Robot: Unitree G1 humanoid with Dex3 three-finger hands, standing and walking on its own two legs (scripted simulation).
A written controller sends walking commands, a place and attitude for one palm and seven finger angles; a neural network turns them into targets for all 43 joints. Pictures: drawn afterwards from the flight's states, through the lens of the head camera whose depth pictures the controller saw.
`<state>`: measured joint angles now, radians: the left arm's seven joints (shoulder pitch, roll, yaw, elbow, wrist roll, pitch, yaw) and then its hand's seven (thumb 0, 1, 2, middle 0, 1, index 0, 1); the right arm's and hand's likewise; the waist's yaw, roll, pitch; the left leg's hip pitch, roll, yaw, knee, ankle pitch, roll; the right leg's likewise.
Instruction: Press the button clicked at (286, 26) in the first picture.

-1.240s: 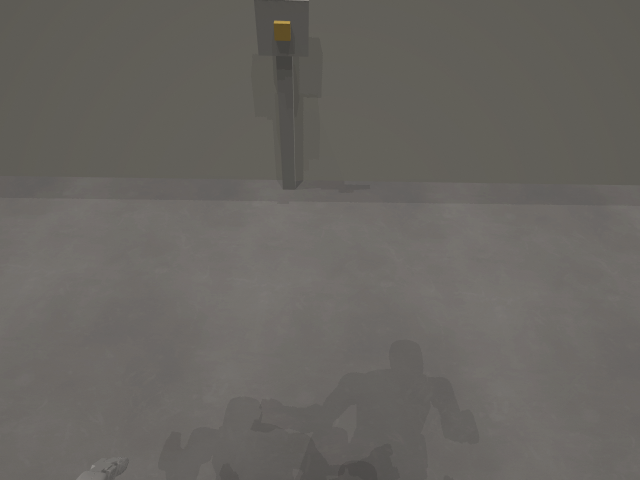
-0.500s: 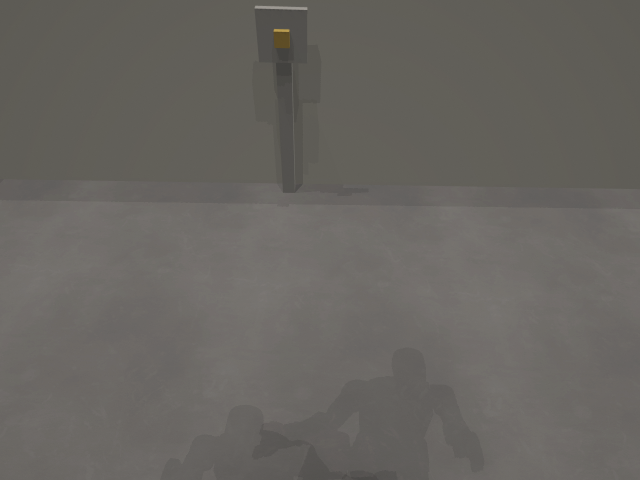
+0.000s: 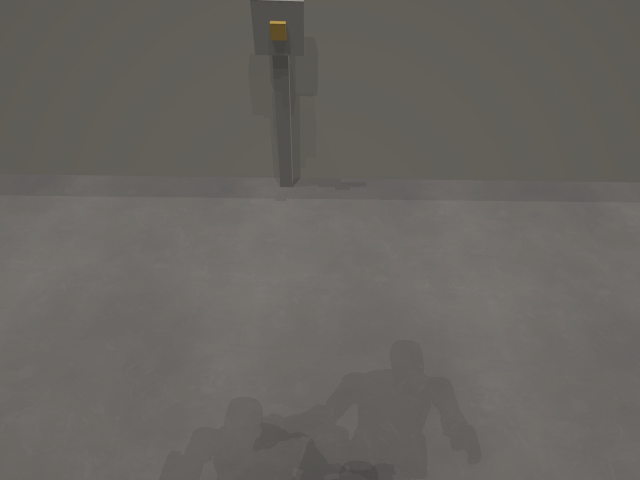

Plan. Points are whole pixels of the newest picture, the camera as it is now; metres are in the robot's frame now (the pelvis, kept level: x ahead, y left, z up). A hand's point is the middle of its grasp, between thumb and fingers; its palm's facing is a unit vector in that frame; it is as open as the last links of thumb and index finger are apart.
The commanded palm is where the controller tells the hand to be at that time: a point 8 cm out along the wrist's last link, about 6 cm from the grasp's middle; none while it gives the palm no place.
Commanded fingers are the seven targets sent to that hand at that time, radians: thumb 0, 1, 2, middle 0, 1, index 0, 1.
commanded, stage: look at it before walking up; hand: left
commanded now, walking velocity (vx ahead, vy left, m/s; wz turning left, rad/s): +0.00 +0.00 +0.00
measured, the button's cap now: (278, 30) +1.49 +0.23 -0.03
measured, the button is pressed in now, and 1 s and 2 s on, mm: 0 0 0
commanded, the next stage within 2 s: walk to a spot facing it in 0.40 s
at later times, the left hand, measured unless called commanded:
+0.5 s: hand out of the picture +0.09 +0.25 -0.15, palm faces -0.02 -0.94 -0.34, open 7.4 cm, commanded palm none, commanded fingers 0.00 0.90 0.90 -0.20 -0.30 -0.20 -0.30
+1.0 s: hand out of the picture +0.12 +0.20 -0.19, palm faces -0.06 -0.99 -0.13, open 7.4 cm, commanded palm none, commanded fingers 0.00 0.90 0.90 -0.20 -0.30 -0.20 -0.30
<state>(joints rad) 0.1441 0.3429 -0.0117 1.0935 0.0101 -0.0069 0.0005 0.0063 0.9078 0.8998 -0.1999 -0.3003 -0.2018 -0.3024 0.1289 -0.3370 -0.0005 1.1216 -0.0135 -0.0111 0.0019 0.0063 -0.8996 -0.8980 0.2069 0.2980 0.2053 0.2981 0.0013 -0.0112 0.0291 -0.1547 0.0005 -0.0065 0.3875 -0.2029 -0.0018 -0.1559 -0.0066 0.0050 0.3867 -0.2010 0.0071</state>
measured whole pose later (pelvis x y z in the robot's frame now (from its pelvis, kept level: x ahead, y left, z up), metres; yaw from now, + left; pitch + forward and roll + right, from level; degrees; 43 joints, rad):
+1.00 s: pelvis +0.12 +0.02 -0.01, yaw -3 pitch -1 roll -2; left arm 0.30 0.19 0.03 1.11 0.02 0.01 -0.02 0.01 0.91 0.90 -0.20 -0.30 -0.20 -0.30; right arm 0.48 -0.12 0.00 1.16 -0.03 -0.08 -0.03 0.00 -0.90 -0.90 0.20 0.30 0.20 0.30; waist -0.04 -0.03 0.04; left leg 0.02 0.03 0.08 0.39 -0.40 0.03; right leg -0.48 -0.04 -0.07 1.08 -0.40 -0.01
